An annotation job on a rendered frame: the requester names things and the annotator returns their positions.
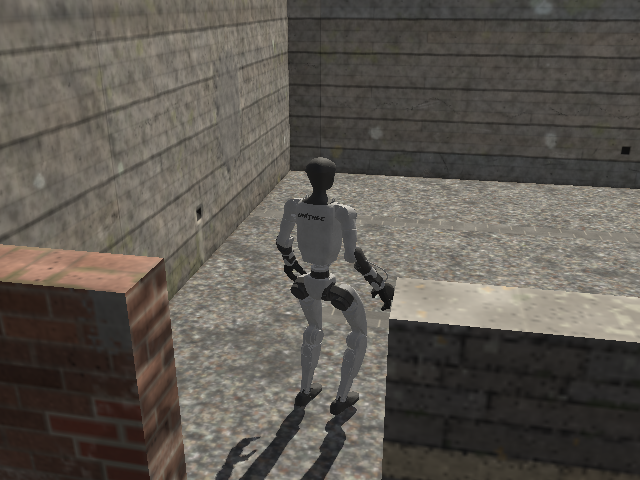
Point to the robot right upper arm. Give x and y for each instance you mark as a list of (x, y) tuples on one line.
[(347, 216)]

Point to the right robot shin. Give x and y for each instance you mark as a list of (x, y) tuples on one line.
[(352, 361)]

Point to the right robot forearm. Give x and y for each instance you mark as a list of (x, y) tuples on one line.
[(370, 274)]

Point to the robot head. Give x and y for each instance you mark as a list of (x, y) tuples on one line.
[(321, 172)]

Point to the left robot forearm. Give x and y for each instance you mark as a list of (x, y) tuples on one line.
[(287, 254)]

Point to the robot left hand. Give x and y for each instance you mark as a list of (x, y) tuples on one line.
[(288, 270)]

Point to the robot right hand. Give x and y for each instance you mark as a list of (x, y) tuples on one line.
[(386, 294)]

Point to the robot left upper arm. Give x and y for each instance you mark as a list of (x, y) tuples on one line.
[(284, 238)]

